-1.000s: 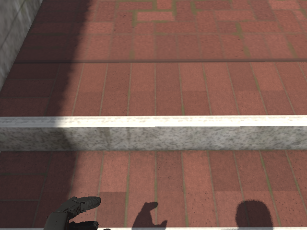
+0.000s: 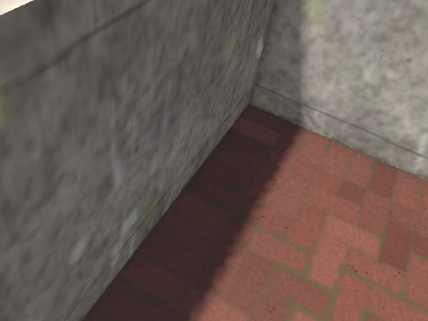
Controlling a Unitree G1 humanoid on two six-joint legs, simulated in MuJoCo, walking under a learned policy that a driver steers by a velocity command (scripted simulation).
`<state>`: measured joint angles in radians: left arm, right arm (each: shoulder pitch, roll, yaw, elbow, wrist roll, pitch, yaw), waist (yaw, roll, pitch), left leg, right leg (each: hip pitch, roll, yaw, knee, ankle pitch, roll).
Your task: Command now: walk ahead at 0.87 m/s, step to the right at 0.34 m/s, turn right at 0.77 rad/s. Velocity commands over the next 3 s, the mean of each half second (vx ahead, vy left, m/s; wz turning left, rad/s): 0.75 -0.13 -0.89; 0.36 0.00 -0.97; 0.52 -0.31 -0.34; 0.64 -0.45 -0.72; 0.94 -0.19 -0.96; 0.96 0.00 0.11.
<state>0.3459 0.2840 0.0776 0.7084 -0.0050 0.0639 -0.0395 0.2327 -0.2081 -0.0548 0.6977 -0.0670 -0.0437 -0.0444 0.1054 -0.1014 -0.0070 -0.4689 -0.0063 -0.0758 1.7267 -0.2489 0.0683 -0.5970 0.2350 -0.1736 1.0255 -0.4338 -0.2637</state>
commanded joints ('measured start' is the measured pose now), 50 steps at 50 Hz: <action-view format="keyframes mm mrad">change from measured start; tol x64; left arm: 1 -41 5 -3 -58 41 -84 22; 50 -74 213 35 -163 51 -68 -25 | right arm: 1 -102 23 47 -237 -51 -35 1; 50 -124 -127 19 -73 32 4 53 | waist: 1 -129 302 58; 50 -72 -29 -102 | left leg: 1 -475 23 -58 192 -187 -5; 13 -216 -96 168 -1139 254 -33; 19 1179 504 -395 -1062 1135 227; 35 291 219 264 -996 913 -18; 38 -288 -77 30 -164 -448 -104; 50 203 6 88 -1084 -9 -86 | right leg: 1 100 -268 910 -734 -260 -44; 15 577 -192 672 -445 1560 327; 19 -121 -135 474 397 -186 325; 37 658 -338 438 -457 966 -33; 50 135 -245 611 -670 -147 37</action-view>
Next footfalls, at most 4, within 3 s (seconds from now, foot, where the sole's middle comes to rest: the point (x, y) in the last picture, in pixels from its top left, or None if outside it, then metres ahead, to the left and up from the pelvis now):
0.34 left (189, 313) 0.53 0.06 -0.69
0.72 right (302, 283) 0.68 -0.29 -0.69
1.06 left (276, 217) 0.93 -0.20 -0.69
1.56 right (415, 278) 0.77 -0.68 -0.69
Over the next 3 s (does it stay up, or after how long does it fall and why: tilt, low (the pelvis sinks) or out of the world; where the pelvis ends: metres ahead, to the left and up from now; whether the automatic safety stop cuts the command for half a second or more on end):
stays up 0.43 -1.51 0.19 its command is cut before an obstacle after 1.2 s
